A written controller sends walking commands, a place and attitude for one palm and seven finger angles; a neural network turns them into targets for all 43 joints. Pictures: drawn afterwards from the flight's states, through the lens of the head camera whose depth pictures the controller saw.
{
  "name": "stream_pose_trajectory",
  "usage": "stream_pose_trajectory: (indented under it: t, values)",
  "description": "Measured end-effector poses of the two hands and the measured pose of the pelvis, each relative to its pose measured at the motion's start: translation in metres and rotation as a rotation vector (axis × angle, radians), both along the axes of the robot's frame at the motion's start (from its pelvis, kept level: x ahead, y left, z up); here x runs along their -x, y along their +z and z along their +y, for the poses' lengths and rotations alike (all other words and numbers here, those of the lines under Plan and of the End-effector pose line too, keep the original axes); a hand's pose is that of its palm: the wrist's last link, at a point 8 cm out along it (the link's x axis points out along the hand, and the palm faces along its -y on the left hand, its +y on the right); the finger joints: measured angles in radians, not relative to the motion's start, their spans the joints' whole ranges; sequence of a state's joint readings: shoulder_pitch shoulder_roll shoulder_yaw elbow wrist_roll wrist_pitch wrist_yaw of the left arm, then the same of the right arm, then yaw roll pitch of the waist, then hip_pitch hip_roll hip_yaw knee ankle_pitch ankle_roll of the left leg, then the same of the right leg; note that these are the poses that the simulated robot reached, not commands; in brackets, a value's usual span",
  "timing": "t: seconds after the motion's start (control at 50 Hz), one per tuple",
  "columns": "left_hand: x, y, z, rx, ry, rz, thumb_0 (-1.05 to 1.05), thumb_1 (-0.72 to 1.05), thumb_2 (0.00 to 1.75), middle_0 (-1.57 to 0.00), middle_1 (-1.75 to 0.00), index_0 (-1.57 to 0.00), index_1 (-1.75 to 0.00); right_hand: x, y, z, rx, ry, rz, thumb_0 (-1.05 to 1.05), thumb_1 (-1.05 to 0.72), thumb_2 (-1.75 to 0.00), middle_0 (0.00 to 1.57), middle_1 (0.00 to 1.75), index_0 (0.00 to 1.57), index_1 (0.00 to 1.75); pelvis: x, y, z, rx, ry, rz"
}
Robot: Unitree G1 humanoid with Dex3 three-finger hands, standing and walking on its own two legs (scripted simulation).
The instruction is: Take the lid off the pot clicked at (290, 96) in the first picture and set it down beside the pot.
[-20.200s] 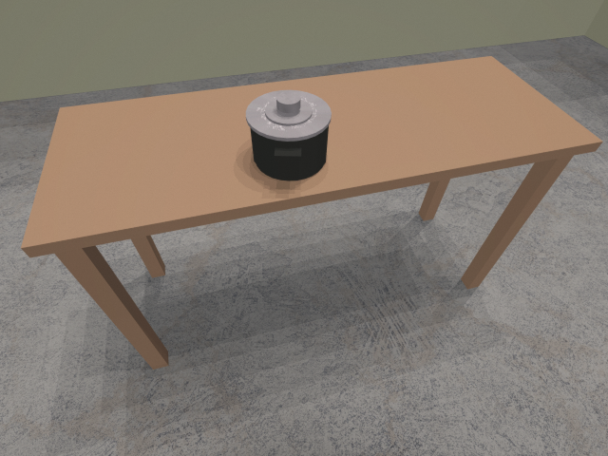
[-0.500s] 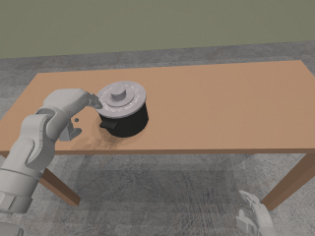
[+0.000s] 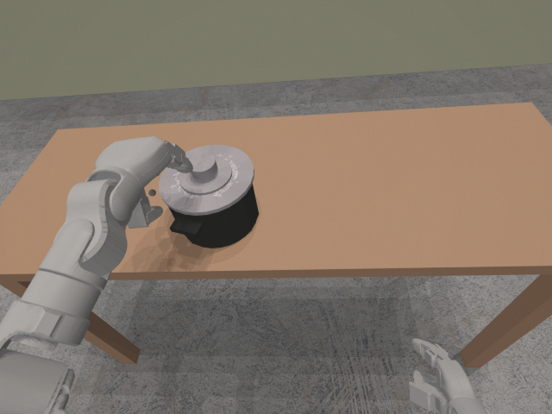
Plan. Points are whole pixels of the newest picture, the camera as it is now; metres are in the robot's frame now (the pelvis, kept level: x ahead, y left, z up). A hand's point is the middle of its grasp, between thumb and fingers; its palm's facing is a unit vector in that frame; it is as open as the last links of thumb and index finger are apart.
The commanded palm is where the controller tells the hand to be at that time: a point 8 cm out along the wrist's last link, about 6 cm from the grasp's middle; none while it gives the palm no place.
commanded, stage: move the open hand above the knob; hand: left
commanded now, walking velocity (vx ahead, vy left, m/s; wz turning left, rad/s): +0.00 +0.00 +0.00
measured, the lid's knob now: (203, 166) +0.50 +0.17 +0.08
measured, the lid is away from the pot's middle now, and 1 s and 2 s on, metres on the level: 0.00 0.00 0.00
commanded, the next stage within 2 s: lower the open fingers around the knob in 1.40 s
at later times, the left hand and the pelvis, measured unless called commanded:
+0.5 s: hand (182, 151) +0.45 +0.18 +0.15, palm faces -0.24 -0.06 -0.97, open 10.1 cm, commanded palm +0.44 +0.18 +0.21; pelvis +0.00 -0.01 +0.00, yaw -1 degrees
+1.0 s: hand (195, 146) +0.47 +0.16 +0.15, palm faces -0.26 -0.06 -0.96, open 10.1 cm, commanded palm +0.45 +0.17 +0.21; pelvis +0.02 -0.01 +0.00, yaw -2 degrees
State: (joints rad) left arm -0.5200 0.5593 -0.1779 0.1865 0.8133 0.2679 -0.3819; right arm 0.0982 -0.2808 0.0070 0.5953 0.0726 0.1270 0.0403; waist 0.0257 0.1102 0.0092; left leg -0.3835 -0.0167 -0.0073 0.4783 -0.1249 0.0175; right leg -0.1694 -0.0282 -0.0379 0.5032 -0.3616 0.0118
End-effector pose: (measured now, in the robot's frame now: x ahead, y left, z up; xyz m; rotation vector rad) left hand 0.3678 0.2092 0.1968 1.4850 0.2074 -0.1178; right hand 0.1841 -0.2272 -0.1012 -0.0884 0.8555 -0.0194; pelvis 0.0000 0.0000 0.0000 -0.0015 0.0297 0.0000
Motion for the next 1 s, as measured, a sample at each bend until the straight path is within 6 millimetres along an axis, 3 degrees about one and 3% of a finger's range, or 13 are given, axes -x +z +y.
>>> stream_pose_trajectory:
  t: [0.08, 0.22, 0.34, 0.48, 0.54, 0.62, 0.7, 0.8, 1.0]
  values:
    - [-0.01, -0.005, -0.013, -0.04, -0.051, 0.027, 0.0, -0.32, 1.5, -0.86, -0.08, -0.86, -0.09, 0.002, -0.001, -0.001, 0.02, -0.004, 0.01, 0.01, -0.91, -0.9, 0.2, 0.3, 0.2, 0.3, 0.002, -0.001, -0.001, 0.001, 0.004, -0.005]
    - [-0.034, 0.014, -0.011, -0.02, -0.004, -0.018, 0.0, -0.32, 1.5, -0.86, -0.08, -0.86, -0.09, 0.019, -0.006, -0.008, 0.022, -0.036, 0.047, 0.01, -0.91, -0.9, 0.2, 0.3, 0.2, 0.3, 0.001, -0.001, -0.002, 0.0, 0.002, 0.014]
    - [-0.048, -0.003, -0.023, -0.043, 0.0, 0.073, 0.0, -0.32, 1.5, -0.86, -0.08, -0.85, -0.09, 0.039, -0.014, -0.018, 0.029, -0.075, 0.105, 0.01, -0.91, -0.9, 0.2, 0.3, 0.2, 0.3, 0.0, -0.002, -0.003, -0.001, -0.001, 0.018]
    - [-0.073, 0.014, -0.032, -0.026, -0.027, 0.034, 0.0, -0.32, 1.5, -0.86, -0.08, -0.86, -0.09, 0.064, -0.018, -0.032, 0.059, -0.13, 0.156, 0.01, -0.91, -0.9, 0.2, 0.3, 0.2, 0.3, -0.003, -0.002, -0.005, -0.004, -0.011, 0.031]
    - [-0.082, 0.009, -0.03, -0.034, 0.016, 0.061, 0.0, -0.32, 1.5, -0.86, -0.08, -0.86, -0.09, 0.074, -0.021, -0.036, 0.055, -0.148, 0.192, 0.01, -0.91, -0.9, 0.2, 0.3, 0.2, 0.3, -0.004, -0.002, -0.006, -0.005, -0.014, 0.042]
    - [-0.086, 0.005, -0.044, -0.044, -0.026, 0.073, 0.0, -0.32, 1.5, -0.86, -0.08, -0.85, -0.09, 0.083, -0.024, -0.04, 0.057, -0.161, 0.22, 0.01, -0.91, -0.9, 0.2, 0.3, 0.2, 0.3, -0.007, -0.001, -0.005, -0.005, -0.016, 0.048]
    - [-0.096, 0.01, -0.054, -0.027, -0.05, 0.062, 0.0, -0.32, 1.5, -0.86, -0.08, -0.86, -0.09, 0.087, -0.025, -0.041, 0.062, -0.18, 0.23, 0.01, -0.91, -0.9, 0.2, 0.3, 0.2, 0.3, -0.009, -0.002, -0.006, -0.006, -0.021, 0.052]
    - [-0.107, 0.012, -0.045, -0.015, 0.001, 0.059, 0.0, -0.32, 1.5, -0.86, -0.08, -0.86, -0.09, 0.089, -0.023, -0.043, 0.052, -0.203, 0.225, 0.01, -0.91, -0.9, 0.2, 0.3, 0.2, 0.3, -0.013, -0.001, -0.008, -0.011, -0.037, 0.064]
    - [-0.096, 0.008, -0.046, -0.022, -0.031, 0.058, 0.0, -0.32, 1.5, -0.86, -0.08, -0.86, -0.09, 0.068, -0.021, -0.041, 0.04, -0.182, 0.192, 0.01, -0.91, -0.9, 0.2, 0.3, 0.2, 0.3, -0.017, -0.001, -0.008, -0.011, -0.033, 0.055]
